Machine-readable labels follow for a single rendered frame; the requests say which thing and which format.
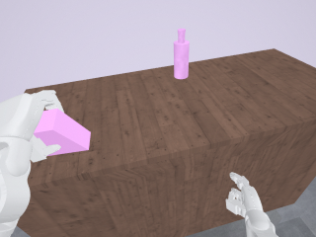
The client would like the robot right forearm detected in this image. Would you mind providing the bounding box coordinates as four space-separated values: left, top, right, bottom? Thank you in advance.
245 209 278 237

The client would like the robot right hand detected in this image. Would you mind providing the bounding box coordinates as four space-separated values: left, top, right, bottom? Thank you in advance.
225 172 263 218

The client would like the robot left hand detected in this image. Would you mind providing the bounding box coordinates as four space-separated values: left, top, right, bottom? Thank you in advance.
0 90 64 163

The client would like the sponge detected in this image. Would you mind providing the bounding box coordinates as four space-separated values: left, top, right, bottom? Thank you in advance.
34 109 91 156

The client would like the robot left forearm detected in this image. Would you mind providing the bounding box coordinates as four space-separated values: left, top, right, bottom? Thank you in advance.
0 136 33 237

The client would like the table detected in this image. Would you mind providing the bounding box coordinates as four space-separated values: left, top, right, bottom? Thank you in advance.
17 48 316 237

